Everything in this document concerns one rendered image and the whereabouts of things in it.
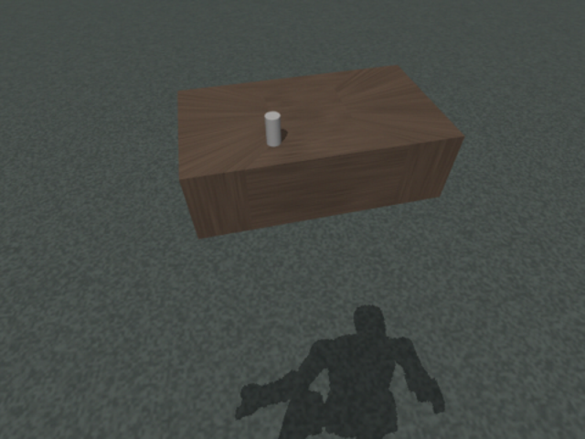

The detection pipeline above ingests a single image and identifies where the can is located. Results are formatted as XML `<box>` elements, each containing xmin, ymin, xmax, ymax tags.
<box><xmin>264</xmin><ymin>112</ymin><xmax>282</xmax><ymax>146</ymax></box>

